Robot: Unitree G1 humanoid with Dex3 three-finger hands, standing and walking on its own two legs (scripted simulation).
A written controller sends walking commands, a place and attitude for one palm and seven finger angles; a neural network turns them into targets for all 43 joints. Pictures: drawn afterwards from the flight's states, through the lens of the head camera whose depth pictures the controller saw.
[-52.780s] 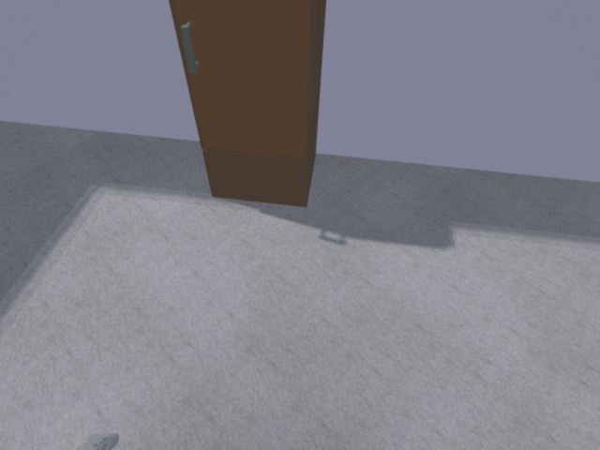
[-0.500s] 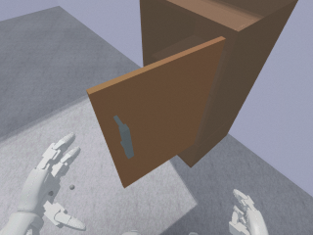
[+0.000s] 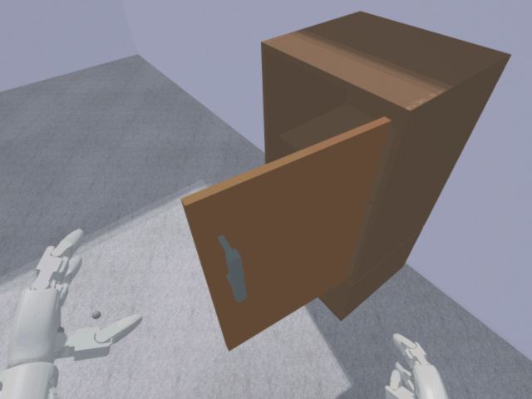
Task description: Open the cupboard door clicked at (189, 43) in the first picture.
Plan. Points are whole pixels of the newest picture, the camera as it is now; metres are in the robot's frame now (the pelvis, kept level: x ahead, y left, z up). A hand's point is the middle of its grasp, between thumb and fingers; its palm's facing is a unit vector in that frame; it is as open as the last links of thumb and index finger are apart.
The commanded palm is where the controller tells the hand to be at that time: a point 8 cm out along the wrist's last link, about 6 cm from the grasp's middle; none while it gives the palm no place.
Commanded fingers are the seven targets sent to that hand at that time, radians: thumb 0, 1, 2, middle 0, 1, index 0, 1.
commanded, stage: draw the hand back to the body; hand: left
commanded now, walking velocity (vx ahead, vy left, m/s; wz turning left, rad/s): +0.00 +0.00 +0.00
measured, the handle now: (231, 269) +0.34 +0.11 -0.03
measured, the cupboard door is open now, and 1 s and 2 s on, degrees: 83 83 83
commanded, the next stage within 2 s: step back with the hand held close in 0.70 s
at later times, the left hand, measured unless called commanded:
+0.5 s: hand (71, 279) +0.20 +0.25 +0.16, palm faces +0.43 -0.80 -0.42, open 7.7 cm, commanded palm +0.15 +0.28 +0.18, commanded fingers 0.00 0.90 0.90 -0.20 -0.30 -0.20 -0.30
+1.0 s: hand (76, 282) +0.19 +0.24 +0.16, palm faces +0.38 -0.79 -0.48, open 7.4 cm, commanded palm +0.14 +0.28 +0.18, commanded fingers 0.00 0.90 0.90 -0.20 -0.30 -0.20 -0.30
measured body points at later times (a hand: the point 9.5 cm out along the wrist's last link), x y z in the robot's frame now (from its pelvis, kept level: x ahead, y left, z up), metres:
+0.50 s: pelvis +0.01 -0.01 +0.01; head -0.01 -0.04 +0.46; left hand +0.17 +0.29 +0.19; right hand +0.19 -0.23 -0.07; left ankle -0.03 +0.09 -0.73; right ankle -0.01 -0.12 -0.73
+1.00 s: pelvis -0.01 -0.02 +0.01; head -0.01 -0.04 +0.46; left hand +0.17 +0.28 +0.19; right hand +0.17 -0.26 -0.07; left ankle -0.03 +0.09 -0.73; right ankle -0.01 -0.12 -0.73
